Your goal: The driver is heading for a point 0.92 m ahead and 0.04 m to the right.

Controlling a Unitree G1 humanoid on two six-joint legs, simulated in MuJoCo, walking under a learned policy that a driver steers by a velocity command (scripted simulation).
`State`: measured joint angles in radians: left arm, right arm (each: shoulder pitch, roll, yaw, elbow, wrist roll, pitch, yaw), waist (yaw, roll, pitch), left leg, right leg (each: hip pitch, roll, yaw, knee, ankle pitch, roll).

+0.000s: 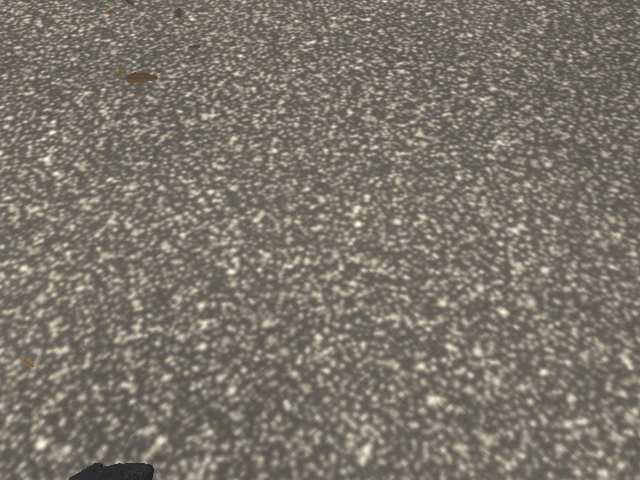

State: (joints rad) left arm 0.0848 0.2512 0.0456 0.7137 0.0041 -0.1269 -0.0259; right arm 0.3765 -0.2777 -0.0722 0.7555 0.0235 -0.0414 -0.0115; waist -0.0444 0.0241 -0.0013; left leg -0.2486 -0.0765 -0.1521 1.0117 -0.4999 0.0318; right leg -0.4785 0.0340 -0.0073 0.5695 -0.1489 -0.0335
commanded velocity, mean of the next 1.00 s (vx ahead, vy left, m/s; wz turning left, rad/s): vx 0.50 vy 0.00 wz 0.05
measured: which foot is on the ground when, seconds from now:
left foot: up 0.00-0.42, down 0.44-0.98, up 1.00-1.00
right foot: down 0.00-0.46, up 0.48-0.94, down 0.96-1.00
